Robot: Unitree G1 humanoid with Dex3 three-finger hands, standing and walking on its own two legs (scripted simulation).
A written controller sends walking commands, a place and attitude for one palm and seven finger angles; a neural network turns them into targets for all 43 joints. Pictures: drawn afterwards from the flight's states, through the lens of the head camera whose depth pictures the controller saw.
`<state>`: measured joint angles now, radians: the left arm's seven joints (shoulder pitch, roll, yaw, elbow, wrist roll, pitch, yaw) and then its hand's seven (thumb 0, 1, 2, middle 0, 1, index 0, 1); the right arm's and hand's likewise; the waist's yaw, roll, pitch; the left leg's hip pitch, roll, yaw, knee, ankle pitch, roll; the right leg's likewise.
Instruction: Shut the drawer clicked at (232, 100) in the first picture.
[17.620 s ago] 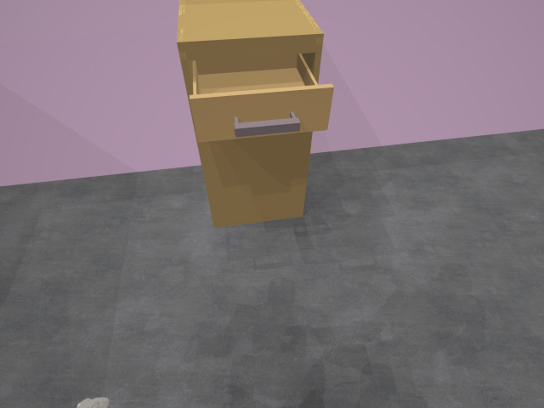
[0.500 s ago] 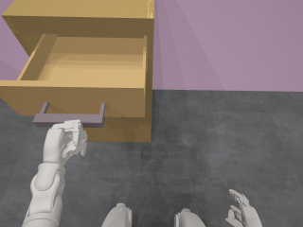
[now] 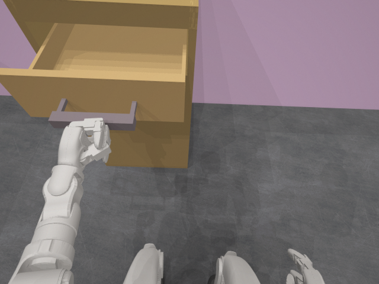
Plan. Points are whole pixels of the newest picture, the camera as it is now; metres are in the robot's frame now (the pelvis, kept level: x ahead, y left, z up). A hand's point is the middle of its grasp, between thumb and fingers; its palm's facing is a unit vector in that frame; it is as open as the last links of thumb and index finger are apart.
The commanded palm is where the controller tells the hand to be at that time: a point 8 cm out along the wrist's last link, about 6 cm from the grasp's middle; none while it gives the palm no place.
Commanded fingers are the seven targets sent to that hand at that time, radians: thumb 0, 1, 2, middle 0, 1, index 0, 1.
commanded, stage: push the drawer shut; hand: left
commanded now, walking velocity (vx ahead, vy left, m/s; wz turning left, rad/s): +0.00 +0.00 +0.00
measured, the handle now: (96, 112) +0.46 +0.23 +0.05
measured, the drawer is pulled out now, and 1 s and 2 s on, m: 0.18 0.05 0.00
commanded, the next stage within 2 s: pull the fist back off the drawer in 1.68 s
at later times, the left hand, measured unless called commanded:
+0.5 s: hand (114, 114) +0.46 +0.19 +0.05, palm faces -0.01 -1.00 -0.05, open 2.9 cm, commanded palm +0.45 +0.23 +0.05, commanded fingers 0.00 0.90 0.90 -1.40 -1.60 -1.40 -1.60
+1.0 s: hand (115, 96) +0.51 +0.20 +0.05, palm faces -0.01 -1.00 -0.04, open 2.8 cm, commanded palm +0.52 +0.24 +0.05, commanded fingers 0.00 0.90 0.90 -1.40 -1.60 -1.40 -1.60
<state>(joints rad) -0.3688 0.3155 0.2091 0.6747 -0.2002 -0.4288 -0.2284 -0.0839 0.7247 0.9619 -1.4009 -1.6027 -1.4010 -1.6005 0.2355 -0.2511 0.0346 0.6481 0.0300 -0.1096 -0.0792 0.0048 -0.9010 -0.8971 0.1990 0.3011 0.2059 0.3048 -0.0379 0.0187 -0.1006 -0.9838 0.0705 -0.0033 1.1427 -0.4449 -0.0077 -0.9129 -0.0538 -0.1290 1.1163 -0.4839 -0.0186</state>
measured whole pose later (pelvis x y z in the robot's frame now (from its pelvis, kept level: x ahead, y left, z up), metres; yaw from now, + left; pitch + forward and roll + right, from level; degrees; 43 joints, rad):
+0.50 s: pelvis +0.00 +0.01 +0.00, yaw -2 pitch +20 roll -3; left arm -0.68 0.39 0.31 1.01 -0.12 -0.47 -0.21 -0.04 0.77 0.94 -1.40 -1.60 -1.40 -1.60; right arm 0.33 -0.26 0.03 0.66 0.00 -0.04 -0.03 0.00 -0.90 -0.90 0.20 0.30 0.21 0.30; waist -0.11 0.02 -0.11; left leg -1.06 0.08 0.02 1.16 -0.45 0.01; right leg -1.00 -0.05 -0.10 1.12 -0.46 0.00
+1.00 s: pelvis +0.00 +0.01 -0.01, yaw -3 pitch +23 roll -4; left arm -0.87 0.52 0.39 1.16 -0.08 -0.44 -0.25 -0.06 0.68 0.90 -1.40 -1.60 -1.40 -1.60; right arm 0.33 -0.26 0.05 0.65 -0.02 0.00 -0.02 0.00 -0.90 -0.90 0.20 0.30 0.21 0.30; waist -0.16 0.02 -0.11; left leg -1.15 0.10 0.01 1.20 -0.47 0.01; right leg -1.07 -0.03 -0.11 1.14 -0.47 0.00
